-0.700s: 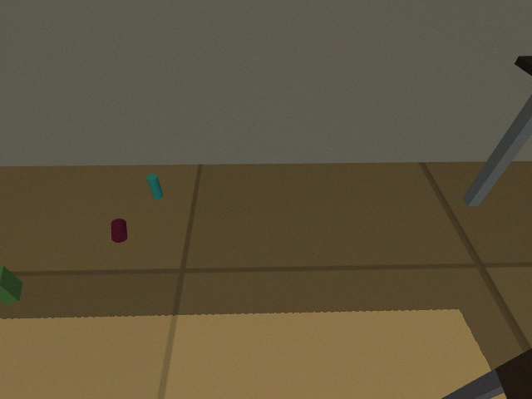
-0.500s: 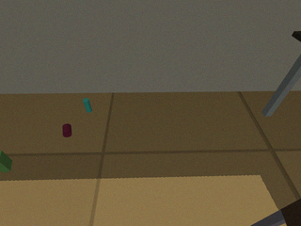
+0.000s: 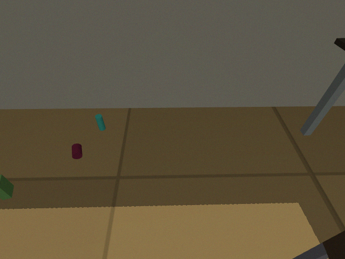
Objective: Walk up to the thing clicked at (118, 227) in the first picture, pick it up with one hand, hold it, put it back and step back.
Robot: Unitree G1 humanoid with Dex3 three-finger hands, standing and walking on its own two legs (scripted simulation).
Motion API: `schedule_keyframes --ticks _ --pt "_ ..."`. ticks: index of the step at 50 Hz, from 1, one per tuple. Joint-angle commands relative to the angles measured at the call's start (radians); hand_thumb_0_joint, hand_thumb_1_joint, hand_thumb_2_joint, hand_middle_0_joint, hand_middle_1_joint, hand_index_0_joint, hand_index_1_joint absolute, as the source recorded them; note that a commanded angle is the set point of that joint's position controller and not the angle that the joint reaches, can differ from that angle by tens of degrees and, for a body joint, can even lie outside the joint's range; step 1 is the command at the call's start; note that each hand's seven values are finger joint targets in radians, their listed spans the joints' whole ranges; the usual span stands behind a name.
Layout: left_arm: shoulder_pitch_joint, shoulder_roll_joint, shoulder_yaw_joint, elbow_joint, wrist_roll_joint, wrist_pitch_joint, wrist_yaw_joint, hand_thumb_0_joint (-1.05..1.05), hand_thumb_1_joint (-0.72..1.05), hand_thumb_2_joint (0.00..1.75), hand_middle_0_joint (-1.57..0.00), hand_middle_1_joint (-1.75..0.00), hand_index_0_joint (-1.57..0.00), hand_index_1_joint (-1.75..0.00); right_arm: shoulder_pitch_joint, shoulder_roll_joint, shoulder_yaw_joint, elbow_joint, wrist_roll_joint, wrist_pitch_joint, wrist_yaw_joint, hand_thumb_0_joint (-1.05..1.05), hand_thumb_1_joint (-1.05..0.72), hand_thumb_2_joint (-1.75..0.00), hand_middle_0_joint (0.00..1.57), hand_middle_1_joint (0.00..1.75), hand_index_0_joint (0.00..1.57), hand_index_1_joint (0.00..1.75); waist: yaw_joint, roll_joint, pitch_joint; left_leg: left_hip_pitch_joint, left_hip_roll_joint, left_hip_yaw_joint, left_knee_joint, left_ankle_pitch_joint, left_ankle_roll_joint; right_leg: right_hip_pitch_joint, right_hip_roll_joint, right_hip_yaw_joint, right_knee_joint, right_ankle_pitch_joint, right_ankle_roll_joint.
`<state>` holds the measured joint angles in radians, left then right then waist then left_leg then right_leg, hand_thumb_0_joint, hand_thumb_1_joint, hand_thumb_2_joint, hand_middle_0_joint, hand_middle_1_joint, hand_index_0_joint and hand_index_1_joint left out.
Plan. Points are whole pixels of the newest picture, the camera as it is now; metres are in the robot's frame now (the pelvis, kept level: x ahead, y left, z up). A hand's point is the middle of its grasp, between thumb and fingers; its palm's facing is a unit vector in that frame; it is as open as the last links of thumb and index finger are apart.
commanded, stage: stand
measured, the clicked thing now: (77, 151) +1.01 +0.68 -0.75
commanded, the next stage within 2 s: walk up in 0.42 s
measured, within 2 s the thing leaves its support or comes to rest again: neither
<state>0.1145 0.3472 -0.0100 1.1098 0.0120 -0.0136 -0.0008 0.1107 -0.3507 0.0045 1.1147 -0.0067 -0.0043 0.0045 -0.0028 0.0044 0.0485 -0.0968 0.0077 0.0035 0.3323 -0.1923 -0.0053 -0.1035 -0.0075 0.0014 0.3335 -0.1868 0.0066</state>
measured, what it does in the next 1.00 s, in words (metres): lifts its right foot, turning right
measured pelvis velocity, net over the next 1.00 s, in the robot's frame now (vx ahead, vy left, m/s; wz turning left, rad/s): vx -0.01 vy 0.09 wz -0.46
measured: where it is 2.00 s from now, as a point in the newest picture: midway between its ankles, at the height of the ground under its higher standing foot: outside the picture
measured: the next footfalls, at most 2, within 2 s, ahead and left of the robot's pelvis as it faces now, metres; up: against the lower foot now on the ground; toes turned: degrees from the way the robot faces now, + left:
right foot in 1.18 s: -0.02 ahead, -0.06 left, +0.00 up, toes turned -41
left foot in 1.60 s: +0.17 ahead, +0.04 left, +0.00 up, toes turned -64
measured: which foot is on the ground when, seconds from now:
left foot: down 0.00-1.00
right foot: down 0.00-0.68, up 0.70-1.00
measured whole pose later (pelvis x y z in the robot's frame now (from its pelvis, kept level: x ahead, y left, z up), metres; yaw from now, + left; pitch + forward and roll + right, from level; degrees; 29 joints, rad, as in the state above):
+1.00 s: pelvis -0.01 +0.09 +0.00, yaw -27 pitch -2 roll -1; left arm 0.22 0.42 0.04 0.90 0.03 0.08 -0.06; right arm 0.22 -0.34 -0.09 0.86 -0.01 0.02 0.02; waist -0.04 -0.02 0.10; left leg -0.12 0.01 0.20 0.39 -0.24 0.08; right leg -0.39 -0.03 0.02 0.81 -0.30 0.02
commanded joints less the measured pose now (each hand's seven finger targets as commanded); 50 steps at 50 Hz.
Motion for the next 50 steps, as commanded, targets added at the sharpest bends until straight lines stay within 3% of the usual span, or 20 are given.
schedule_keyframes --ticks 1,20,21,22,24,26,27,29,30,32,33,34,35,36,38,39,41,44,46,50 --pt "-0.047 0.217 0.048 -0.057 -0.006 -0.017 0.012 0.0 0.9 0.9 -0.2 -0.3 -0.2 -0.3 -0.036 -0.208 -0.043 -0.055 -0.002 -0.028 -0.015 0.0 -0.9 -0.9 0.2 0.3 0.2 0.3 0.003 -0.006 -0.065 0.004 0.121 -0.093 -0.059 0.142 0.029 0.004 -0.118 0.092 -0.047 0.138 -0.032" --pt "-0.032 0.217 0.044 -0.059 -0.003 -0.021 0.013 0.0 0.9 0.9 -0.2 -0.3 -0.2 -0.3 -0.032 -0.212 -0.043 -0.052 -0.001 -0.028 -0.013 0.0 -0.9 -0.9 0.2 0.3 0.2 0.3 0.003 -0.005 -0.074 0.022 0.122 -0.092 -0.052 0.177 0.031 0.004 -0.122 0.092 -0.047 0.182 -0.029" --pt "0.007 0.268 0.068 -0.104 -0.002 -0.002 0.011 0.0 0.9 0.9 -0.2 -0.3 -0.2 -0.3 -0.046 -0.283 -0.101 -0.088 -0.008 -0.017 -0.006 0.0 -0.9 -0.9 0.2 0.3 0.2 0.3 -0.008 -0.039 -0.048 0.057 0.063 0.022 0.108 0.104 0.035 -0.126 -0.105 0.187 0.003 0.291 -0.058" --pt "0.016 0.283 0.075 -0.118 0.003 0.003 0.013 0.0 0.9 0.9 -0.2 -0.3 -0.2 -0.3 -0.028 -0.261 -0.103 -0.103 -0.01 -0.008 -0.006 0.0 -0.9 -0.9 0.2 0.3 0.2 0.3 -0.015 -0.074 -0.041 0.014 0.044 0.032 0.161 0.023 0.031 -0.146 -0.133 0.23 0.006 0.281 -0.087" --pt "0.03 0.315 0.099 -0.161 0.007 0.001 0.015 0.0 0.9 0.9 -0.2 -0.3 -0.2 -0.3 -0.015 -0.216 -0.101 -0.129 -0.001 0.001 0.001 0.0 -0.9 -0.9 0.2 0.3 0.2 0.3 0.0 -0.166 -0.068 -0.116 -0.016 0.026 0.277 -0.138 0.015 -0.095 -0.211 0.371 -0.001 0.27 -0.178" --pt "0.058 0.306 0.104 -0.201 0.02 0.001 0.014 0.0 0.9 0.9 -0.2 -0.3 -0.2 -0.3 -0.017 -0.187 -0.102 -0.169 -0.009 0.014 0.004 0.0 -0.9 -0.9 0.2 0.3 0.2 0.3 0.022 -0.244 -0.072 -0.229 -0.061 -0.035 0.447 -0.427 0.008 -0.064 -0.286 0.523 -0.037 0.281 -0.269" --pt "0.071 0.285 0.102 -0.22 0.027 0.002 0.016 0.0 0.9 0.9 -0.2 -0.3 -0.2 -0.3 -0.013 -0.189 -0.102 -0.184 -0.006 0.017 0.006 0.0 -0.9 -0.9 0.2 0.3 0.2 0.3 0.019 -0.249 -0.076 -0.271 -0.045 -0.075 0.443 -0.426 0.011 -0.023 -0.285 0.541 -0.023 0.31 -0.276" --pt "0.073 0.253 0.099 -0.244 0.028 0.005 0.021 0.0 0.9 0.9 -0.2 -0.3 -0.2 -0.3 -0.016 -0.192 -0.114 -0.207 -0.008 0.014 0.009 0.0 -0.9 -0.9 0.2 0.3 0.2 0.3 0.011 -0.209 -0.091 -0.288 -0.029 -0.085 0.407 -0.313 0.009 0.007 -0.231 0.506 0.023 0.403 -0.232" --pt "0.055 0.251 0.098 -0.268 0.03 0.007 0.021 0.0 0.9 0.9 -0.2 -0.3 -0.2 -0.3 0.009 -0.195 -0.117 -0.218 -0.011 0.011 0.006 0.0 -0.9 -0.9 0.2 0.3 0.2 0.3 -0.005 -0.206 -0.104 -0.25 -0.019 -0.095 0.336 -0.259 0.013 -0.006 -0.218 0.509 0.044 0.399 -0.209" --pt "0.002 0.234 0.092 -0.308 0.017 0.021 0.014 0.0 0.9 0.9 -0.2 -0.3 -0.2 -0.3 0.088 -0.19 -0.129 -0.215 -0.02 0.005 0.006 0.0 -0.9 -0.9 0.2 0.3 0.2 0.3 -0.059 -0.124 -0.121 -0.003 -0.035 -0.052 0.081 -0.107 0.013 -0.164 -0.107 0.403 0.107 0.298 -0.126" --pt "-0.034 0.19 0.083 -0.337 0.007 0.026 0.012 0.0 0.9 0.9 -0.2 -0.3 -0.2 -0.3 0.141 -0.239 -0.146 -0.212 -0.035 0.004 0.002 0.0 -0.9 -0.9 0.2 0.3 0.2 0.3 -0.095 0.021 -0.085 0.128 0.069 -0.182 -0.1 -0.097 0.042 -0.353 0.006 0.294 0.24 0.11 -0.05" --pt "0.029 0.118 0.068 -0.336 0.008 0.03 0.016 0.0 0.9 0.9 -0.2 -0.3 -0.2 -0.3 0.124 -0.306 -0.165 -0.233 -0.041 0.004 -0.005 0.0 -0.9 -0.9 0.2 0.3 0.2 0.3 -0.06 0.269 -0.065 0.177 0.313 -0.447 -0.131 0.102 0.095 -0.493 0.184 0.171 0.45 -0.367 0.002" --pt "0.092 0.212 0.092 -0.319 0.019 0.039 0.028 0.0 0.9 0.9 -0.2 -0.3 -0.2 -0.3 0.036 -0.33 -0.173 -0.283 -0.035 0.009 0.001 0.0 -0.9 -0.9 0.2 0.3 0.2 0.3 -0.036 0.202 -0.078 0.021 0.449 -0.465 -0.122 0.107 0.216 -0.429 0.085 0.17 0.595 -0.441 0.018" --pt "0.071 0.283 0.097 -0.275 0.004 0.054 0.028 0.0 0.9 0.9 -0.2 -0.3 -0.2 -0.3 0.001 -0.298 -0.165 -0.312 -0.006 0.001 0.004 0.0 -0.9 -0.9 0.2 0.3 0.2 0.3 -0.015 0.079 -0.014 -0.145 0.427 -0.416 -0.129 0.04 0.207 -0.344 0.042 0.169 0.684 -0.367 -0.003" --pt "0.102 0.267 0.101 -0.25 -0.012 0.062 -0.005 0.0 0.9 0.9 -0.2 -0.3 -0.2 -0.3 -0.05 -0.218 -0.147 -0.309 -0.005 -0.013 -0.006 0.0 -0.9 -0.9 0.2 0.3 0.2 0.3 0.023 0.105 0.028 -0.079 0.256 -0.229 -0.119 0.005 0.093 -0.373 0.021 0.17 0.674 -0.178 -0.014" --pt "0.131 0.263 0.102 -0.236 -0.011 0.065 -0.021 0.0 0.9 0.9 -0.2 -0.3 -0.2 -0.3 -0.038 -0.202 -0.142 -0.32 -0.006 -0.019 -0.011 0.0 -0.9 -0.9 0.2 0.3 0.2 0.3 0.025 0.152 0.015 -0.008 0.199 -0.153 -0.096 0.027 0.043 -0.396 0.014 0.15 0.651 -0.102 -0.015" --pt "0.14 0.233 0.092 -0.236 -0.006 0.064 -0.039 0.0 0.9 0.9 -0.2 -0.3 -0.2 -0.3 0.026 -0.194 -0.143 -0.321 -0.005 -0.021 -0.011 0.0 -0.9 -0.9 0.2 0.3 0.2 0.3 -0.009 0.198 -0.005 0.041 0.177 -0.082 -0.069 0.125 0.004 -0.397 0.011 0.107 0.643 -0.062 -0.005" --pt "0.058 0.205 0.086 -0.284 0.008 0.062 -0.047 0.0 0.9 0.9 -0.2 -0.3 -0.2 -0.3 0.071 -0.215 -0.152 -0.327 -0.003 -0.012 -0.006 0.0 -0.9 -0.9 0.2 0.3 0.2 0.3 -0.051 0.187 0.003 0.097 0.228 -0.075 -0.093 0.151 0.012 -0.458 -0.004 0.055 0.553 -0.095 0.014" --pt "0.009 0.212 0.09 -0.314 0.013 0.063 -0.051 0.0 0.9 0.9 -0.2 -0.3 -0.2 -0.3 0.099 -0.233 -0.161 -0.333 -0.009 -0.009 -0.001 0.0 -0.9 -0.9 0.2 0.3 0.2 0.3 -0.071 0.15 0.016 0.097 0.283 -0.09 -0.111 0.104 0.065 -0.459 -0.032 0.037 0.499 -0.13 0.018" --pt "0.013 0.189 0.086 -0.33 0.019 0.061 -0.06 0.0 0.9 0.9 -0.2 -0.3 -0.2 -0.3 0.109 -0.236 -0.169 -0.349 -0.01 -0.008 0.005 0.0 -0.9 -0.9 0.2 0.3 0.2 0.3 -0.074 0.109 -0.016 0.11 0.277 0.024 -0.067 0.154 0.048 -0.396 -0.05 -0.015 0.396 -0.101 0.004"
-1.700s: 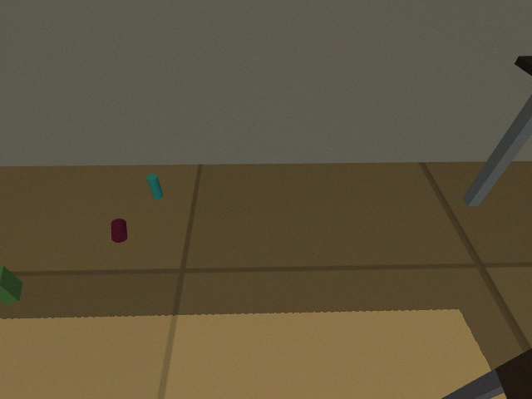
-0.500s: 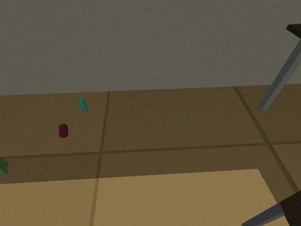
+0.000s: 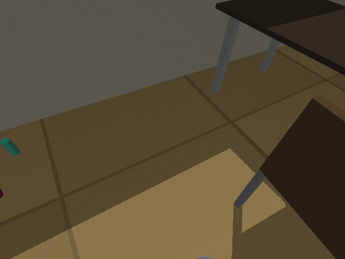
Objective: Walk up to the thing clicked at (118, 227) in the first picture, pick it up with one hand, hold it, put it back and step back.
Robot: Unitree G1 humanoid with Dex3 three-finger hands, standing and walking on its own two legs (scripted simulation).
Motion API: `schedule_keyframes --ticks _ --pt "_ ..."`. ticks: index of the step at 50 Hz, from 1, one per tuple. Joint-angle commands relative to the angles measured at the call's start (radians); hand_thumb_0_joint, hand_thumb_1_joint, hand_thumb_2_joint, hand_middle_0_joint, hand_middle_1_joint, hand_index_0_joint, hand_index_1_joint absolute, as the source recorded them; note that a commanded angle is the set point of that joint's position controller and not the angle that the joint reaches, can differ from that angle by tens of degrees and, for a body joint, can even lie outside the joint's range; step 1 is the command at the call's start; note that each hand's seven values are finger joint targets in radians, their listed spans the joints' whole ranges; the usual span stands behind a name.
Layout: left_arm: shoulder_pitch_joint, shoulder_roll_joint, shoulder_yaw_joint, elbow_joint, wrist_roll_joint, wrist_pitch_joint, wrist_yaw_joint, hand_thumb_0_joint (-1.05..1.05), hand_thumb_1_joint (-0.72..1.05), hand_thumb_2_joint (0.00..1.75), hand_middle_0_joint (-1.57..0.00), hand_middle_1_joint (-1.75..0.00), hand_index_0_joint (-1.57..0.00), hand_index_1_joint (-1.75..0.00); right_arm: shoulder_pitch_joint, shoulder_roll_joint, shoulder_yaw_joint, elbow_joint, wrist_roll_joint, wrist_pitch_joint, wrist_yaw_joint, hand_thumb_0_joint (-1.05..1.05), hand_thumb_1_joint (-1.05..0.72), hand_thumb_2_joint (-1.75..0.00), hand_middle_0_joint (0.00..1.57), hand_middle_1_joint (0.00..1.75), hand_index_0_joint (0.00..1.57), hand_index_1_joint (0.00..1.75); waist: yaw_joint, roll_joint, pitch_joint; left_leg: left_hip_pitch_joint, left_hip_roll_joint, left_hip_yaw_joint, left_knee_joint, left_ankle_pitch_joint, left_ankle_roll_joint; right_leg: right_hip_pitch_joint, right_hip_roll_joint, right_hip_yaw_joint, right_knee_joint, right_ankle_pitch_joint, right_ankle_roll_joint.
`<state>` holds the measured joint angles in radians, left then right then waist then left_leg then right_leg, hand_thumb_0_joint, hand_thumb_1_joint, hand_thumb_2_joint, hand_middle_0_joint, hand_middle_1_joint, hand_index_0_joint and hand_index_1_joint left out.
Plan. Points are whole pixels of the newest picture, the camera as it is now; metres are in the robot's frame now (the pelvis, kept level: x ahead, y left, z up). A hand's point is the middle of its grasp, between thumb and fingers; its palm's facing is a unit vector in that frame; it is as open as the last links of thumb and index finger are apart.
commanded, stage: walk up
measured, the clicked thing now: out of the picture +0.65 +0.99 -0.74
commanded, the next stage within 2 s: none
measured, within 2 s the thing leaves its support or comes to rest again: neither
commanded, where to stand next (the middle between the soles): +0.07 -0.06 m, yaw -121 degrees
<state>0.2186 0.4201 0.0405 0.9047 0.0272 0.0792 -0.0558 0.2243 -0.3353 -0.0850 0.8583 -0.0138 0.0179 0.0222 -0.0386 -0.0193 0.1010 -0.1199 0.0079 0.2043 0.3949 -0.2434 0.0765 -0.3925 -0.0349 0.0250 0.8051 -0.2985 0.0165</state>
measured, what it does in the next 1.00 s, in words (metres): steps on the spot, turning right: right foot, then left foot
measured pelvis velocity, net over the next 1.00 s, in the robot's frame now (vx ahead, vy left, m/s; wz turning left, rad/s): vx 0.06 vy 0.01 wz -0.98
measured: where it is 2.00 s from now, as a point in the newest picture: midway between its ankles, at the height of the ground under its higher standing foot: outside the picture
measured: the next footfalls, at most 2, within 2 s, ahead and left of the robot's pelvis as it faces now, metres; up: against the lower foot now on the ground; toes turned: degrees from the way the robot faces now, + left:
right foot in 0.18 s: +0.06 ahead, -0.14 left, +0.00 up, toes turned -14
left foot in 0.60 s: +0.18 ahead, +0.04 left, +0.00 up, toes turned -38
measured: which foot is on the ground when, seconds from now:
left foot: down 0.00-0.22, up 0.24-0.58, down 0.60-1.00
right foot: up 0.00-0.16, down 0.18-0.62, up 0.64-1.00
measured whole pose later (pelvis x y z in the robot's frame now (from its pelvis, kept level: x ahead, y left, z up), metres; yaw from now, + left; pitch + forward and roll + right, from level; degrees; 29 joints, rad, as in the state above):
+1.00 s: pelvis +0.06 +0.01 -0.02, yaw -56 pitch +0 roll -1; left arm 0.29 0.43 0.06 0.74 0.03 0.04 -0.05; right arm 0.22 -0.42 -0.08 0.68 -0.04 0.03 0.07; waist -0.04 0.04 0.11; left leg -0.28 0.16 0.29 0.62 -0.32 0.02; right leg -0.34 -0.04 -0.04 0.68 -0.37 0.01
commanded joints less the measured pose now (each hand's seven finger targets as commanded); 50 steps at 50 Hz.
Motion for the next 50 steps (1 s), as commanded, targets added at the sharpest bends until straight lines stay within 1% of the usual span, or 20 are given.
schedule_keyframes --ticks 1,6,8,9,10,11,12,14,17,24,28,29,30,31,32,35,38,42,48,50 --pt "-0.092 0.115 0.035 -0.133 0.004 -0.033 -0.005 0.0 0.9 0.9 -0.2 -0.3 -0.2 -0.3 -0.002 -0.26 -0.083 -0.098 -0.004 -0.029 -0.01 0.0 -0.9 -0.9 0.2 0.3 0.2 0.3 -0.042 0.131 -0.077 0.124 0.289 -0.167 -0.121 0.205 -0.033 -0.075 -0.026 -0.049 -0.102 0.001 -0.007" --pt "-0.057 0.123 0.048 -0.154 0.01 -0.041 0.003 0.0 0.9 0.9 -0.2 -0.3 -0.2 -0.3 -0.035 -0.27 -0.094 -0.122 -0.004 -0.021 0.004 0.0 -0.9 -0.9 0.2 0.3 0.2 0.3 -0.014 0.119 -0.109 0.056 0.345 -0.104 -0.015 0.31 -0.023 0.061 -0.023 -0.098 -0.154 -0.065 -0.038" --pt "0.026 0.139 0.061 -0.149 0.016 -0.05 0.01 0.0 0.9 0.9 -0.2 -0.3 -0.2 -0.3 -0.081 -0.272 -0.092 -0.132 0.001 -0.016 0.012 0.0 -0.9 -0.9 0.2 0.3 0.2 0.3 0.045 0.089 -0.139 -0.028 0.333 -0.058 0.122 0.261 -0.014 0.203 -0.019 -0.083 -0.258 -0.089 -0.072" --pt "0.114 0.168 0.075 -0.124 0.02 -0.06 0.017 0.0 0.9 0.9 -0.2 -0.3 -0.2 -0.3 -0.09 -0.26 -0.085 -0.137 0.005 -0.015 0.016 0.0 -0.9 -0.9 0.2 0.3 0.2 0.3 0.096 -0.004 -0.188 -0.134 0.255 -0.008 0.308 0.224 -0.038 0.379 0.0 -0.017 -0.357 -0.068 -0.118" --pt "0.121 0.269 0.098 -0.133 0.026 -0.073 0.027 0.0 0.9 0.9 -0.2 -0.3 -0.2 -0.3 -0.075 -0.196 -0.061 -0.157 0.02 -0.015 0.024 0.0 -0.9 -0.9 0.2 0.3 0.2 0.3 0.108 -0.314 -0.162 -0.41 0.065 0.058 0.561 -0.086 -0.102 0.476 -0.184 0.377 -0.489 0.011 -0.218" --pt "0.093 0.272 0.103 -0.16 0.015 -0.065 0.021 0.0 0.9 0.9 -0.2 -0.3 -0.2 -0.3 -0.11 -0.194 -0.048 -0.17 0.018 -0.01 0.021 0.0 -0.9 -0.9 0.2 0.3 0.2 0.3 0.109 -0.315 -0.121 -0.474 -0.009 -0.123 0.645 -0.446 -0.117 0.385 -0.289 0.64 -0.551 0.008 -0.325" --pt "0.038 0.253 0.101 -0.174 0.006 -0.056 0.028 0.0 0.9 0.9 -0.2 -0.3 -0.2 -0.3 -0.084 -0.221 -0.051 -0.148 0.013 -0.007 0.019 0.0 -0.9 -0.9 0.2 0.3 0.2 0.3 0.077 -0.201 -0.07 -0.457 0.032 -0.225 0.697 -0.423 -0.119 0.303 -0.296 0.612 -0.584 -0.076 -0.324" --pt "-0.052 0.208 0.09 -0.209 -0.01 -0.051 0.04 0.0 0.9 0.9 -0.2 -0.3 -0.2 -0.3 -0.062 -0.246 -0.05 -0.118 0.02 -0.002 0.032 0.0 -0.9 -0.9 0.2 0.3 0.2 0.3 0.029 -0.118 -0.027 -0.476 0.061 -0.246 0.647 -0.268 -0.114 0.299 -0.161 0.458 -0.602 -0.164 -0.227" --pt "-0.072 0.18 0.098 -0.249 -0.001 -0.056 0.033 0.0 0.9 0.9 -0.2 -0.3 -0.2 -0.3 -0.01 -0.247 -0.048 -0.095 -0.003 0.004 0.029 0.0 -0.9 -0.9 0.2 0.3 0.2 0.3 0.016 -0.106 -0.049 -0.4 0.034 -0.204 0.588 -0.166 -0.121 0.253 -0.054 0.345 -0.568 0.04 -0.18" --pt "-0.044 0.18 0.105 -0.32 0.023 -0.047 0.02 0.0 0.9 0.9 -0.2 -0.3 -0.2 -0.3 -0.007 -0.219 -0.041 -0.122 0.0 -0.013 -0.027 0.0 -0.9 -0.9 0.2 0.3 0.2 0.3 0.034 -0.128 -0.128 -0.27 -0.022 -0.254 0.376 -0.157 -0.105 0.2 -0.056 0.461 -0.457 0.4 -0.217" --pt "-0.094 0.169 0.09 -0.356 0.012 -0.046 0.026 0.0 0.9 0.9 -0.2 -0.3 -0.2 -0.3 0.039 -0.222 -0.047 -0.128 -0.007 -0.031 -0.047 0.0 -0.9 -0.9 0.2 0.3 0.2 0.3 -0.014 -0.088 -0.14 -0.054 -0.03 -0.291 0.13 -0.009 -0.086 0.053 -0.017 0.498 -0.379 0.355 -0.147" --pt "-0.098 0.148 0.079 -0.357 0.006 -0.047 0.028 0.0 0.9 0.9 -0.2 -0.3 -0.2 -0.3 0.058 -0.239 -0.055 -0.131 -0.018 -0.036 -0.052 0.0 -0.9 -0.9 0.2 0.3 0.2 0.3 -0.039 -0.041 -0.129 0.043 0.016 -0.332 0.015 0.047 -0.07 -0.045 0.013 0.459 -0.33 0.254 -0.097" --pt "-0.022 0.08 0.062 -0.347 0.003 -0.048 0.028 0.0 0.9 0.9 -0.2 -0.3 -0.2 -0.3 0.032 -0.294 -0.067 -0.149 -0.027 -0.038 -0.057 0.0 -0.9 -0.9 0.2 0.3 0.2 0.3 -0.009 0.154 -0.154 0.115 0.199 -0.516 -0.103 -0.048 -0.033 -0.115 0.115 0.323 -0.168 -0.037 -0.042" --pt "0.076 0.085 0.07 -0.312 0.008 -0.036 0.032 0.0 0.9 0.9 -0.2 -0.3 -0.2 -0.3 -0.059 -0.362 -0.077 -0.194 -0.023 -0.035 -0.053 0.0 -0.9 -0.9 0.2 0.3 0.2 0.3 0.043 0.276 -0.148 0.07 0.408 -0.749 -0.173 -0.1 0.054 -0.175 0.228 0.182 0.049 -0.212 -0.003" --pt "0.086 0.189 0.096 -0.282 0.024 -0.032 0.04 0.0 0.9 0.9 -0.2 -0.3 -0.2 -0.3 -0.11 -0.365 -0.088 -0.212 -0.015 -0.031 -0.04 0.0 -0.9 -0.9 0.2 0.3 0.2 0.3 0.035 0.214 -0.13 -0.069 0.478 -0.748 -0.191 -0.079 0.146 -0.092 0.162 0.141 0.22 -0.251 0.01" --pt "0.062 0.186 0.107 -0.255 0.0 -0.034 0.017 0.0 0.9 0.9 -0.2 -0.3 -0.2 -0.3 -0.135 -0.272 -0.063 -0.212 -0.024 -0.04 -0.034 0.0 -0.9 -0.9 0.2 0.3 0.2 0.3 0.055 0.177 -0.092 -0.108 0.291 -0.42 -0.116 -0.008 0.074 -0.083 0.079 0.128 0.34 -0.064 0.0" --pt "0.067 0.169 0.09 -0.261 -0.014 -0.038 -0.003 0.0 0.9 0.9 -0.2 -0.3 -0.2 -0.3 -0.1 -0.264 -0.061 -0.224 -0.026 -0.035 -0.015 0.0 -0.9 -0.9 0.2 0.3 0.2 0.3 0.004 0.251 -0.105 0.0 0.232 -0.276 -0.094 -0.007 0.062 -0.145 0.05 0.029 0.251 -0.027 0.019" --pt "-0.015 0.164 0.076 -0.291 -0.006 -0.05 -0.003 0.0 0.9 0.9 -0.2 -0.3 -0.2 -0.3 0.005 -0.312 -0.077 -0.229 -0.033 -0.028 0.012 0.0 -0.9 -0.9 0.2 0.3 0.2 0.3 -0.055 0.236 -0.087 0.067 0.292 -0.243 -0.104 -0.105 0.093 -0.185 0.007 -0.042 0.069 -0.074 0.027" --pt "0.091 0.154 0.074 -0.259 -0.003 -0.08 0.019 0.0 0.9 0.9 -0.2 -0.3 -0.2 -0.3 -0.041 -0.328 -0.084 -0.268 -0.021 -0.013 0.032 0.0 -0.9 -0.9 0.2 0.3 0.2 0.3 0.002 0.209 -0.158 -0.025 0.364 -0.113 0.065 0.073 0.077 0.049 0.014 -0.112 -0.171 -0.073 -0.016" --pt "0.169 0.179 0.093 -0.234 0.008 -0.092 0.031 0.0 0.9 0.9 -0.2 -0.3 -0.2 -0.3 -0.033 -0.29 -0.069 -0.271 -0.008 -0.003 0.033 0.0 -0.9 -0.9 0.2 0.3 0.2 0.3 0.051 0.094 -0.186 -0.142 0.295 -0.031 0.287 0.055 0.022 0.236 0.043 -0.083 -0.322 -0.02 -0.054"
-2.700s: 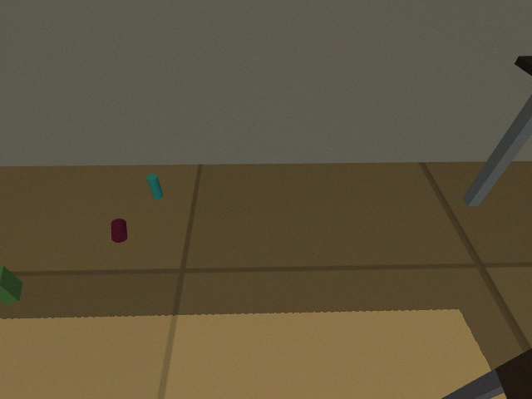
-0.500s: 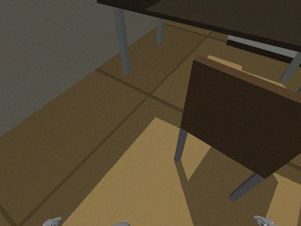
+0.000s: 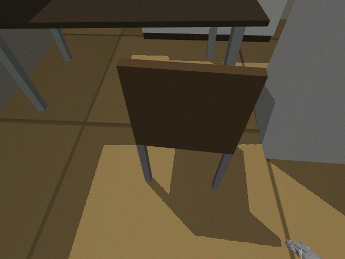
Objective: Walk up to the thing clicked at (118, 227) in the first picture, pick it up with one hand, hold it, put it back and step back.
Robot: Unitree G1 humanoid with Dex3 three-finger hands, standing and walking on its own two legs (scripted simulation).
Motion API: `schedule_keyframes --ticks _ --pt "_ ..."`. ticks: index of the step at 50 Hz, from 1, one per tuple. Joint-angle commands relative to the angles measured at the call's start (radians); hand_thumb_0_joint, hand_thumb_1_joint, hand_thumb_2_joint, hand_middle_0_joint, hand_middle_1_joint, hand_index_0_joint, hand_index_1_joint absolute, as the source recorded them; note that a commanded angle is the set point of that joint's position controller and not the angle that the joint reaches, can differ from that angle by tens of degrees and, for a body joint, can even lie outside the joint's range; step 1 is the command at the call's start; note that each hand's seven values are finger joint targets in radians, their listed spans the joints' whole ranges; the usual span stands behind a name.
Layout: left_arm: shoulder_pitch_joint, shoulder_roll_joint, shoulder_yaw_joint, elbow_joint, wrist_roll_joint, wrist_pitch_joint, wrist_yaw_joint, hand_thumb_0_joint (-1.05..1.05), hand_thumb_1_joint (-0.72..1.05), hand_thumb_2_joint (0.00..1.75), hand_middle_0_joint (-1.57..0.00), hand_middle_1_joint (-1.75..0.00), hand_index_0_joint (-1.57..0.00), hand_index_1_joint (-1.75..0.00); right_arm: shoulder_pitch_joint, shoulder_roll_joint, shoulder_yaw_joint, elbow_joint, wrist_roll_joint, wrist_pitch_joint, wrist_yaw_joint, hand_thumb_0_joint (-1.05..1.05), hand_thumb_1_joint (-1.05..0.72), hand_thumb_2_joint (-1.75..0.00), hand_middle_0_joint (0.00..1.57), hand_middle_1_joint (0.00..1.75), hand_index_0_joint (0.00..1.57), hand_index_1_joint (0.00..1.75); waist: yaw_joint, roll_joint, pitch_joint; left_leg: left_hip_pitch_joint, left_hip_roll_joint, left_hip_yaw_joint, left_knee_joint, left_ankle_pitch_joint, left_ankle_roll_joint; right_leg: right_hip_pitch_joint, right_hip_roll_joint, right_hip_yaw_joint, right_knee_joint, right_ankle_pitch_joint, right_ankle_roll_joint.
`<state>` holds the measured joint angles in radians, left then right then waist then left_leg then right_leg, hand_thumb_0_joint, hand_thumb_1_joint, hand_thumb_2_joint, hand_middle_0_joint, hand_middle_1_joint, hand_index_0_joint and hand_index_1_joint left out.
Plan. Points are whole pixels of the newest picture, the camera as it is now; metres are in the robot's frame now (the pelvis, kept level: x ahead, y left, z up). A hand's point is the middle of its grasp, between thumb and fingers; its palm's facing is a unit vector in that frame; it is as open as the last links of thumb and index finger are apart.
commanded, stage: walk up
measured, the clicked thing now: out of the picture -0.49 +1.03 -0.73
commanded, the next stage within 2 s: none
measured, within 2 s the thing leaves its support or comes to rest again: neither
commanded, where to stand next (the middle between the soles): +0.07 -0.03 m, yaw -65 degrees
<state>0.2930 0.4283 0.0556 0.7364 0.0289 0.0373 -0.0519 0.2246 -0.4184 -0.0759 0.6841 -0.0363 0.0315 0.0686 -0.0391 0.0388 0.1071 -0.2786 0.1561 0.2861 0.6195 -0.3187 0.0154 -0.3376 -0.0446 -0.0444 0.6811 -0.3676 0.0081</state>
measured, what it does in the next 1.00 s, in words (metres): steps on the spot, turning right: right foot, then left foot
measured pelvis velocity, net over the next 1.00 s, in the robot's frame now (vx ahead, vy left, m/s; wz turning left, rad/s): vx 0.02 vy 0.04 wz -0.83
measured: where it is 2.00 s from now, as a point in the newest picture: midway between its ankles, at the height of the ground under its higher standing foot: outside the picture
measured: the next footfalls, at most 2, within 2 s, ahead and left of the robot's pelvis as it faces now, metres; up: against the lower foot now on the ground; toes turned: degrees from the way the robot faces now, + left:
right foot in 0.02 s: +0.05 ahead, -0.14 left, +0.00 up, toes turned -5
left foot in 0.36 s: +0.16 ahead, +0.10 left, +0.00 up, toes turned -20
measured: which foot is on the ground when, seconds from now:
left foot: down 0.00-0.04, up 0.06-0.34, down 0.36-0.80, up 0.82-1.00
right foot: up 0.00-0.00, down 0.02-0.36, up 0.38-0.76, down 0.78-1.00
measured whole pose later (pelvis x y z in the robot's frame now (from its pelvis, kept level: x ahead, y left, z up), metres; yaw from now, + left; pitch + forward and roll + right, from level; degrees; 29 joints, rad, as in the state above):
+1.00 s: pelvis +0.02 +0.04 -0.02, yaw -47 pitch -2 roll -1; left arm 0.30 0.39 0.04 0.74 0.03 0.00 0.00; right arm 0.29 -0.43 -0.04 0.78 -0.01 0.01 0.01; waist -0.01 0.05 0.09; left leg -0.49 0.08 0.03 1.02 -0.46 0.01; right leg -0.35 0.07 0.08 0.74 -0.35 -0.02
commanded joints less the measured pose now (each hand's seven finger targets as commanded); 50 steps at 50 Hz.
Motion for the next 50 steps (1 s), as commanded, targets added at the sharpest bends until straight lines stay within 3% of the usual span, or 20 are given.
schedule_keyframes --ticks 1,2,3,6,13,15,16,17,18,19,20,24,31,37,38,39,40,41,44,50 --pt "0.134 0.236 0.102 -0.067 0.015 -0.056 0.039 0.0 0.9 0.9 -0.2 -0.3 -0.2 -0.3 -0.025 -0.158 -0.061 -0.102 0.024 -0.012 -0.012 0.0 -0.9 -0.9 0.2 0.3 0.2 0.3 0.09 -0.153 -0.18 -0.145 0.052 -0.078 0.276 0.016 0.024 0.276 -0.042 0.241 -0.333 -0.018 -0.107" --pt "0.109 0.322 0.118 -0.111 0.025 -0.068 0.05 0.0 0.9 0.9 -0.2 -0.3 -0.2 -0.3 -0.074 -0.102 -0.037 -0.142 0.029 -0.015 -0.011 0.0 -0.9 -0.9 0.2 0.3 0.2 0.3 0.096 -0.336 -0.094 -0.45 -0.121 -0.109 0.391 -0.311 -0.053 0.31 -0.228 0.643 -0.361 0.075 -0.213" --pt "0.101 0.338 0.113 -0.125 0.024 -0.062 0.054 0.0 0.9 0.9 -0.2 -0.3 -0.2 -0.3 -0.136 -0.164 -0.051 -0.151 0.036 -0.018 -0.026 0.0 -0.9 -0.9 0.2 0.3 0.2 0.3 0.117 -0.289 -0.1 -0.429 -0.11 -0.292 0.434 -0.374 -0.049 0.25 -0.293 0.771 -0.357 0.175 -0.327" --pt "-0.02 0.257 0.085 -0.149 -0.004 -0.059 0.07 0.0 0.9 0.9 -0.2 -0.3 -0.2 -0.3 -0.02 -0.182 -0.054 -0.054 0.048 -0.019 -0.033 0.0 -0.9 -0.9 0.2 0.3 0.2 0.3 0.027 -0.234 -0.151 -0.357 -0.077 -0.319 0.412 -0.205 -0.056 0.268 -0.127 0.438 -0.243 0.351 -0.213" --pt "0.022 0.246 0.084 -0.179 0.007 -0.054 0.077 0.0 0.9 0.9 -0.2 -0.3 -0.2 -0.3 -0.036 -0.177 -0.048 -0.049 0.024 -0.03 -0.053 0.0 -0.9 -0.9 0.2 0.3 0.2 0.3 0.057 -0.221 -0.139 -0.223 -0.15 -0.3 0.269 -0.123 -0.024 0.12 -0.076 0.494 -0.149 0.532 -0.218" --pt "-0.037 0.251 0.082 -0.193 0.005 -0.049 0.077 0.0 0.9 0.9 -0.2 -0.3 -0.2 -0.3 0.008 -0.173 -0.053 -0.034 0.023 -0.042 -0.059 0.0 -0.9 -0.9 0.2 0.3 0.2 0.3 0.022 -0.221 -0.137 -0.092 -0.163 -0.299 0.144 -0.092 -0.008 0.024 -0.066 0.512 -0.099 0.552 -0.207" --pt "-0.071 0.236 0.075 -0.203 -0.002 -0.042 0.076 0.0 0.9 0.9 -0.2 -0.3 -0.2 -0.3 0.057 -0.17 -0.056 -0.017 0.02 -0.049 -0.061 0.0 -0.9 -0.9 0.2 0.3 0.2 0.3 -0.014 -0.184 -0.13 0.032 -0.176 -0.294 0.013 -0.001 0.003 -0.066 -0.021 0.479 -0.06 0.514 -0.164" --pt "-0.095 0.199 0.063 -0.213 -0.009 -0.037 0.076 0.0 0.9 0.9 -0.2 -0.3 -0.2 -0.3 0.11 -0.194 -0.068 -0.008 0.007 -0.057 -0.064 0.0 -0.9 -0.9 0.2 0.3 0.2 0.3 -0.048 -0.112 -0.133 0.15 -0.106 -0.388 -0.149 0.052 0.026 -0.173 0.048 0.414 0.036 0.38 -0.083" --pt "-0.06 0.128 0.046 -0.215 -0.019 -0.034 0.079 0.0 0.9 0.9 -0.2 -0.3 -0.2 -0.3 0.079 -0.292 -0.092 -0.028 -0.001 -0.056 -0.069 0.0 -0.9 -0.9 0.2 0.3 0.2 0.3 -0.033 0.172 -0.129 0.203 0.164 -0.68 -0.277 0.094 0.096 -0.294 0.209 0.242 0.276 -0.003 0.0" --pt "0.01 0.194 0.057 -0.181 -0.003 -0.027 0.091 0.0 0.9 0.9 -0.2 -0.3 -0.2 -0.3 0.002 -0.322 -0.095 -0.059 0.012 -0.054 -0.064 0.0 -0.9 -0.9 0.2 0.3 0.2 0.3 0.0 0.179 -0.131 0.076 0.353 -0.829 -0.325 0.098 0.205 -0.257 0.192 0.191 0.458 -0.247 0.017" --pt "-0.03 0.234 0.059 -0.164 0.007 -0.024 0.089 0.0 0.9 0.9 -0.2 -0.3 -0.2 -0.3 0.013 -0.322 -0.104 -0.05 0.028 -0.061 -0.064 0.0 -0.9 -0.9 0.2 0.3 0.2 0.3 0.004 0.109 -0.083 0.023 0.369 -0.844 -0.334 0.081 0.223 -0.287 0.107 0.206 0.545 -0.192 0.002" --pt "-0.008 0.213 0.073 -0.117 -0.024 -0.013 0.037 0.0 0.9 0.9 -0.2 -0.3 -0.2 -0.3 0.02 -0.24 -0.073 -0.041 0.025 -0.076 -0.082 0.0 -0.9 -0.9 0.2 0.3 0.2 0.3 0.017 0.137 -0.084 0.095 0.157 -0.458 -0.244 0.211 0.119 -0.283 0.055 0.172 0.547 -0.018 -0.008" --pt "-0.077 0.16 0.055 -0.137 -0.014 -0.011 0.007 0.0 0.9 0.9 -0.2 -0.3 -0.2 -0.3 0.104 -0.279 -0.08 -0.061 0.009 -0.076 -0.062 0.0 -0.9 -0.9 0.2 0.3 0.2 0.3 -0.032 0.155 -0.109 0.128 0.207 -0.322 -0.225 0.2 0.173 -0.205 0.023 0.046 0.253 -0.054 0.005" --pt "0.025 0.154 0.069 -0.073 -0.01 -0.031 0.025 0.0 0.9 0.9 -0.2 -0.3 -0.2 -0.3 0.065 -0.287 -0.08 -0.073 0.017 -0.05 -0.051 0.0 -0.9 -0.9 0.2 0.3 0.2 0.3 0.019 0.167 -0.155 0.006 0.214 -0.217 -0.056 0.165 0.142 0.048 0.069 -0.044 -0.061 -0.012 -0.033" --pt "0.058 0.172 0.087 -0.054 -0.003 -0.039 0.031 0.0 0.9 0.9 -0.2 -0.3 -0.2 -0.3 0.068 -0.26 -0.072 -0.076 0.022 -0.044 -0.051 0.0 -0.9 -0.9 0.2 0.3 0.2 0.3 0.045 0.109 -0.156 -0.078 0.184 -0.186 0.046 0.123 0.114 0.152 0.087 -0.029 -0.128 0.012 -0.048" --pt "0.131 0.22 0.108 -0.031 0.003 -0.048 0.042 0.0 0.9 0.9 -0.2 -0.3 -0.2 -0.3 0.073 -0.206 -0.053 -0.078 0.025 -0.039 -0.053 0.0 -0.9 -0.9 0.2 0.3 0.2 0.3 0.089 -0.038 -0.165 -0.224 0.129 -0.158 0.244 0.017 0.075 0.285 0.045 0.124 -0.21 -0.064 -0.085" --pt "0.122 0.306 0.126 -0.056 0.011 -0.058 0.053 0.0 0.9 0.9 -0.2 -0.3 -0.2 -0.3 0.095 -0.125 -0.023 -0.092 0.036 -0.037 -0.052 0.0 -0.9 -0.9 0.2 0.3 0.2 0.3 0.082 -0.321 -0.118 -0.464 -0.033 -0.114 0.47 -0.276 0.0 0.32 -0.181 0.552 -0.332 -0.069 -0.167" --pt "0.075 0.345 0.122 -0.088 0.011 -0.058 0.053 0.0 0.9 0.9 -0.2 -0.3 -0.2 -0.3 -0.027 -0.2 -0.041 -0.114 0.037 -0.035 -0.073 0.0 -0.9 -0.9 0.2 0.3 0.2 0.3 0.113 -0.261 -0.07 -0.461 -0.061 -0.252 0.515 -0.336 -0.024 0.144 -0.283 0.743 -0.364 -0.025 -0.309" --pt "-0.041 0.264 0.096 -0.089 -0.01 -0.061 0.071 0.0 0.9 0.9 -0.2 -0.3 -0.2 -0.3 0.061 -0.214 -0.043 -0.018 0.046 -0.049 -0.07 0.0 -0.9 -0.9 0.2 0.3 0.2 0.3 0.031 -0.174 -0.062 -0.38 -0.032 -0.299 0.484 -0.175 -0.012 0.117 -0.144 0.465 -0.249 0.091 -0.229" --pt "0.005 0.236 0.085 -0.084 -0.004 -0.07 0.073 0.0 0.9 0.9 -0.2 -0.3 -0.2 -0.3 0.076 -0.199 -0.033 0.013 0.021 -0.063 -0.075 0.0 -0.9 -0.9 0.2 0.3 0.2 0.3 0.045 -0.197 -0.09 -0.209 -0.094 -0.273 0.305 -0.147 0.01 0.011 -0.11 0.456 -0.14 0.339 -0.235"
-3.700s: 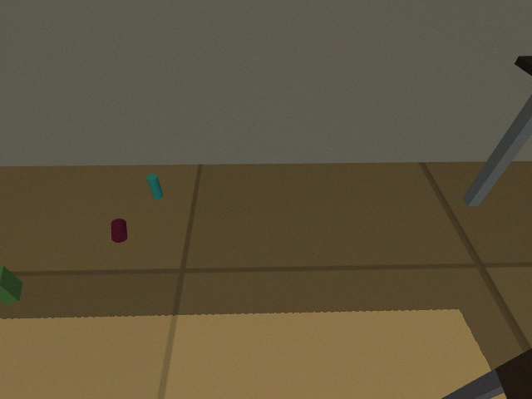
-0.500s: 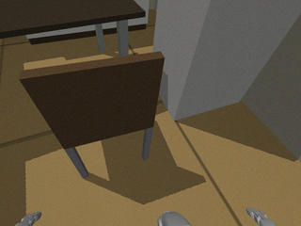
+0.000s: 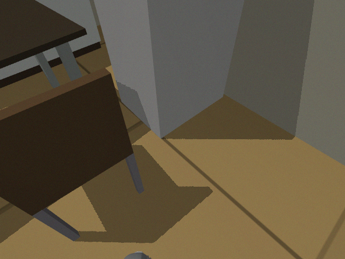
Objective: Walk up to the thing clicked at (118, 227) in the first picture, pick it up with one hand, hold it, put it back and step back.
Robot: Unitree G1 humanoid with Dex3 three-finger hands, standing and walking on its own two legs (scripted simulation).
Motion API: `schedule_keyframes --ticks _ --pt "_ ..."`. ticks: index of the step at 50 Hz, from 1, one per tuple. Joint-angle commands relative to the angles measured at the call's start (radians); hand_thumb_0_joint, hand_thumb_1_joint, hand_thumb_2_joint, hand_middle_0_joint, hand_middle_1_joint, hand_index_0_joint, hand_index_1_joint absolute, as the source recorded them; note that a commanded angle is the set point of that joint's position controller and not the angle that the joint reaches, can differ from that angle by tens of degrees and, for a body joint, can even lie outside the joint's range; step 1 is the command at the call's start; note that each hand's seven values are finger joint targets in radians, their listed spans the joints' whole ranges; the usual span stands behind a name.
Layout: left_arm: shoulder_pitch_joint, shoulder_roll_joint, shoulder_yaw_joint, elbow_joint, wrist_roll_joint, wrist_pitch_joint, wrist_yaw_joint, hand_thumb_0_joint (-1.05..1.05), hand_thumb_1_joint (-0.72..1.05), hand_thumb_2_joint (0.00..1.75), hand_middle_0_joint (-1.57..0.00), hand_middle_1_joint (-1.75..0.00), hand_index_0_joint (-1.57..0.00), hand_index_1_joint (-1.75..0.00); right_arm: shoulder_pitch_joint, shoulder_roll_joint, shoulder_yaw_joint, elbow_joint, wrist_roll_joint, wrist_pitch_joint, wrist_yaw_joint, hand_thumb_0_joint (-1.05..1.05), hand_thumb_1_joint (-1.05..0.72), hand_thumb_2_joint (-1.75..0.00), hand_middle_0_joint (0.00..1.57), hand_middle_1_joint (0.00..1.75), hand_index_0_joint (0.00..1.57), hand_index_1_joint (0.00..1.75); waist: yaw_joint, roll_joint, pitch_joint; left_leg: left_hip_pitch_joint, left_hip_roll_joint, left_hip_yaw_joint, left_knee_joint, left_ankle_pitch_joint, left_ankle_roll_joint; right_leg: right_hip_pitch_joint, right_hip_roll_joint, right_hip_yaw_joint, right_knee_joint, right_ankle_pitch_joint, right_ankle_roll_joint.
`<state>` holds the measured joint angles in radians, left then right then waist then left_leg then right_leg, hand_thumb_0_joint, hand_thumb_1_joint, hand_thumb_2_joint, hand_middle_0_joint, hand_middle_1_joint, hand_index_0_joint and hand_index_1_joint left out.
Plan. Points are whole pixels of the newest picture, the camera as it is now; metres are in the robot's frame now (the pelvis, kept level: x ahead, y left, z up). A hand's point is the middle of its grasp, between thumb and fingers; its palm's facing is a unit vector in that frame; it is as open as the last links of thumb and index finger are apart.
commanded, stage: walk up
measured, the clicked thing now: out of the picture -1.08 +0.30 -0.71
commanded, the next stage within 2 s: none
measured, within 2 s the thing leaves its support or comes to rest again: neither
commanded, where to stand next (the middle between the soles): +0.08 -0.01 m, yaw -17 degrees
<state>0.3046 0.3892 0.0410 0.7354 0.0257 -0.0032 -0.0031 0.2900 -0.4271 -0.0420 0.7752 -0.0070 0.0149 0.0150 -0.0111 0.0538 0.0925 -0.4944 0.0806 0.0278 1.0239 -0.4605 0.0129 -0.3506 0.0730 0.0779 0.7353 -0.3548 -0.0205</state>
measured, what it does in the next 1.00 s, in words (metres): steps on the spot, turning right: left foot, then right foot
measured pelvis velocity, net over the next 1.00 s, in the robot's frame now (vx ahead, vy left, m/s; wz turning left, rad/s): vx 0.01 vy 0.01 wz -0.32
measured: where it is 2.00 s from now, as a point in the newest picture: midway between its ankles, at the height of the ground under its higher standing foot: outside the picture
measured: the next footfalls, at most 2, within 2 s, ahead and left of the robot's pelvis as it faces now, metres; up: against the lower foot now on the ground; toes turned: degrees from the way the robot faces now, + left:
left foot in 0.10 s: +0.10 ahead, +0.12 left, +0.00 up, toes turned -14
right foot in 0.40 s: +0.05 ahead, -0.13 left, +0.00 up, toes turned -19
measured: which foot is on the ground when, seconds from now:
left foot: up 0.00-0.08, down 0.10-1.00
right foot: down 0.00-0.12, up 0.14-0.38, down 0.40-1.00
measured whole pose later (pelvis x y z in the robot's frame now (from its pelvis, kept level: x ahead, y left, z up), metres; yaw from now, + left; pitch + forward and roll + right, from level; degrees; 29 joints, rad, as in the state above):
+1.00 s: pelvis +0.01 +0.01 +0.01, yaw -18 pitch -2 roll +0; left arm 0.15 0.39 0.00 0.98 0.01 -0.04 0.01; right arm 0.14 -0.39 -0.02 1.00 0.00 0.00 0.02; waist -0.03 0.01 0.06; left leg -0.30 0.09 0.10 0.70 -0.35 -0.02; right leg -0.34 0.04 0.14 0.70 -0.32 0.02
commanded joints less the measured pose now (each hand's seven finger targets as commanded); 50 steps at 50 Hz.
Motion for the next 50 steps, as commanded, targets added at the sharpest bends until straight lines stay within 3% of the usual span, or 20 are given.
schedule_keyframes --ticks 1,4,5,6,7,11,15,18,19,20,21,22,28,30,31,32,36,38,43,50 --pt "-0.012 0.273 0.095 -0.081 -0.002 -0.028 0.024 0.0 0.9 0.9 -0.2 -0.3 -0.2 -0.3 0.008 -0.185 -0.067 -0.076 -0.008 -0.053 -0.022 0.0 -0.9 -0.9 0.2 0.3 0.2 0.3 0.012 -0.209 -0.084 0.043 -0.034 -0.012 -0.136 -0.005 0.02 0.008 -0.226 0.331 -0.172 0.37 -0.202" --pt "-0.077 0.23 0.076 -0.098 -0.018 -0.011 0.022 0.0 0.9 0.9 -0.2 -0.3 -0.2 -0.3 0.105 -0.182 -0.079 -0.045 -0.02 -0.072 -0.029 0.0 -0.9 -0.9 0.2 0.3 0.2 0.3 -0.058 -0.153 -0.105 0.304 -0.057 -0.034 -0.428 0.122 0.045 -0.167 -0.151 0.239 -0.01 0.325 -0.126" --pt "-0.07 0.166 0.059 -0.112 -0.027 -0.01 0.023 0.0 0.9 0.9 -0.2 -0.3 -0.2 -0.3 0.12 -0.244 -0.097 -0.05 -0.04 -0.078 -0.034 0.0 -0.9 -0.9 0.2 0.3 0.2 0.3 -0.062 0.025 -0.11 0.355 0.11 -0.294 -0.562 0.073 0.081 -0.274 -0.048 0.172 0.163 0.164 -0.05" --pt "-0.026 0.175 0.057 -0.097 -0.021 -0.007 0.033 0.0 0.9 0.9 -0.2 -0.3 -0.2 -0.3 0.06 -0.332 -0.116 -0.073 -0.023 -0.079 -0.031 0.0 -0.9 -0.9 0.2 0.3 0.2 0.3 -0.041 0.186 -0.109 0.31 0.382 -0.605 -0.71 0.016 0.217 -0.325 0.056 0.039 0.343 -0.194 -0.003" --pt "-0.027 0.265 0.076 -0.071 -0.009 -0.011 0.044 0.0 0.9 0.9 -0.2 -0.3 -0.2 -0.3 0.009 -0.351 -0.127 -0.082 -0.014 -0.079 -0.021 0.0 -0.9 -0.9 0.2 0.3 0.2 0.3 -0.03 0.111 -0.093 0.256 0.455 -0.684 -0.712 0.012 0.316 -0.287 -0.007 0.092 0.448 -0.243 0.008" --pt "0.005 0.243 0.089 -0.001 -0.017 -0.016 0.008 0.0 0.9 0.9 -0.2 -0.3 -0.2 -0.3 -0.023 -0.275 -0.097 -0.066 -0.016 -0.083 -0.028 0.0 -0.9 -0.9 0.2 0.3 0.2 0.3 -0.003 0.099 -0.017 0.203 0.234 -0.275 -0.633 0.077 0.189 -0.249 -0.055 0.031 0.385 -0.098 0.0" --pt "-0.008 0.201 0.078 0.005 -0.013 -0.034 -0.011 0.0 0.9 0.9 -0.2 -0.3 -0.2 -0.3 -0.015 -0.275 -0.091 -0.075 -0.036 -0.068 -0.01 0.0 -0.9 -0.9 0.2 0.3 0.2 0.3 -0.028 0.165 -0.071 0.215 0.222 -0.161 -0.576 0.119 0.198 -0.106 -0.059 -0.08 0.119 -0.143 0.015" --pt "0.072 0.185 0.082 0.06 -0.006 -0.049 0.008 0.0 0.9 0.9 -0.2 -0.3 -0.2 -0.3 -0.048 -0.243 -0.078 -0.082 -0.024 -0.041 -0.002 0.0 -0.9 -0.9 0.2 0.3 0.2 0.3 0.027 0.123 -0.102 0.124 0.184 -0.06 -0.404 0.234 0.141 0.123 0.0 -0.153 -0.154 0.042 0.0" --pt "0.091 0.212 0.094 0.073 -0.001 -0.057 0.019 0.0 0.9 0.9 -0.2 -0.3 -0.2 -0.3 -0.035 -0.19 -0.06 -0.08 -0.019 -0.035 -0.002 0.0 -0.9 -0.9 0.2 0.3 0.2 0.3 0.043 0.04 -0.113 0.054 0.149 -0.018 -0.284 0.224 0.102 0.21 -0.006 -0.101 -0.208 0.065 -0.011" --pt "0.096 0.278 0.11 0.062 0.011 -0.064 0.028 0.0 0.9 0.9 -0.2 -0.3 -0.2 -0.3 -0.025 -0.133 -0.041 -0.097 -0.012 -0.033 -0.003 0.0 -0.9 -0.9 0.2 0.3 0.2 0.3 0.041 -0.132 -0.107 -0.076 0.079 0.037 -0.111 0.125 0.046 0.26 -0.14 0.173 -0.27 0.028 -0.064" --pt "0.049 0.34 0.11 0.029 0.014 -0.07 0.036 0.0 0.9 0.9 -0.2 -0.3 -0.2 -0.3 -0.08 -0.116 -0.035 -0.115 -0.006 -0.028 -0.01 0.0 -0.9 -0.9 0.2 0.3 0.2 0.3 0.038 -0.234 -0.072 -0.175 -0.009 0.015 -0.053 -0.112 0.0 0.171 -0.374 0.553 -0.347 0.02 -0.205" --pt "0.019 0.357 0.108 0.024 0.009 -0.067 0.034 0.0 0.9 0.9 -0.2 -0.3 -0.2 -0.3 -0.11 -0.192 -0.061 -0.095 -0.01 -0.025 -0.022 0.0 -0.9 -0.9 0.2 0.3 0.2 0.3 0.041 -0.167 -0.041 -0.068 0.037 -0.07 0.01 -0.175 0.0 0.023 -0.422 0.573 -0.32 0.083 -0.288" --pt "-0.106 0.264 0.055 0.035 -0.011 -0.058 0.032 0.0 0.9 0.9 -0.2 -0.3 -0.2 -0.3 0.033 -0.172 -0.057 0.035 -0.003 -0.051 -0.015 0.0 -0.9 -0.9 0.2 0.3 0.2 0.3 -0.05 -0.182 -0.1 0.248 -0.027 0.017 -0.315 0.123 0.024 -0.117 -0.195 0.213 -0.142 0.242 -0.133" --pt "-0.101 0.196 0.031 0.036 -0.019 -0.056 0.03 0.0 0.9 0.9 -0.2 -0.3 -0.2 -0.3 0.027 -0.222 -0.065 0.039 -0.018 -0.065 -0.02 0.0 -0.9 -0.9 0.2 0.3 0.2 0.3 -0.05 -0.05 -0.133 0.312 0.105 -0.184 -0.489 0.203 0.069 -0.164 -0.12 0.124 -0.004 0.215 -0.056" --pt "-0.07 0.198 0.034 0.064 -0.028 -0.053 0.035 0.0 0.9 0.9 -0.2 -0.3 -0.2 -0.3 -0.042 -0.273 -0.067 0.029 -0.007 -0.066 -0.016 0.0 -0.9 -0.9 0.2 0.3 0.2 0.3 -0.014 0.044 -0.122 0.193 0.239 -0.357 -0.562 0.114 0.158 -0.093 -0.027 0.03 0.086 0.052 -0.021" --pt "-0.046 0.229 0.044 0.097 -0.021 -0.054 0.039 0.0 0.9 0.9 -0.2 -0.3 -0.2 -0.3 -0.109 -0.267 -0.066 0.024 -0.003 -0.064 -0.01 0.0 -0.9 -0.9 0.2 0.3 0.2 0.3 0.017 0.037 -0.099 0.119 0.276 -0.35 -0.557 0.1 0.193 0.0 -0.041 -0.017 0.09 -0.102 -0.012" --pt "-0.069 0.275 0.054 0.131 -0.019 -0.074 0.03 0.0 0.9 0.9 -0.2 -0.3 -0.2 -0.3 -0.135 -0.177 -0.028 0.057 0.001 -0.05 -0.009 0.0 -0.9 -0.9 0.2 0.3 0.2 0.3 0.007 -0.093 -0.059 0.065 0.012 -0.033 -0.323 0.095 0.011 0.029 -0.198 0.327 -0.206 0.083 -0.112" --pt "-0.129 0.273 0.044 0.133 -0.023 -0.068 0.031 0.0 0.9 0.9 -0.2 -0.3 -0.2 -0.3 -0.118 -0.173 -0.028 0.095 0.003 -0.05 -0.011 0.0 -0.9 -0.9 0.2 0.3 0.2 0.3 -0.024 -0.082 -0.069 0.177 -0.003 -0.037 -0.352 0.083 0.014 -0.058 -0.221 0.346 -0.212 0.131 -0.133" --pt "-0.135 0.216 0.024 0.173 -0.022 -0.059 0.032 0.0 0.9 0.9 -0.2 -0.3 -0.2 -0.3 -0.146 -0.204 -0.036 0.139 0.006 -0.056 -0.01 0.0 -0.9 -0.9 0.2 0.3 0.2 0.3 0.004 -0.063 -0.141 0.221 0.13 -0.12 -0.512 0.172 0.091 0.04 -0.08 0.087 -0.079 0.24 -0.039" --pt "-0.179 0.226 0.02 0.2 -0.021 -0.055 0.031 0.0 0.9 0.9 -0.2 -0.3 -0.2 -0.3 -0.215 -0.186 -0.034 0.171 0.005 -0.036 -0.006 0.0 -0.9 -0.9 0.2 0.3 0.2 0.3 -0.01 -0.05 -0.091 0.237 0.068 -0.04 -0.503 0.043 0.047 -0.018 -0.122 0.196 -0.178 0.208 -0.064"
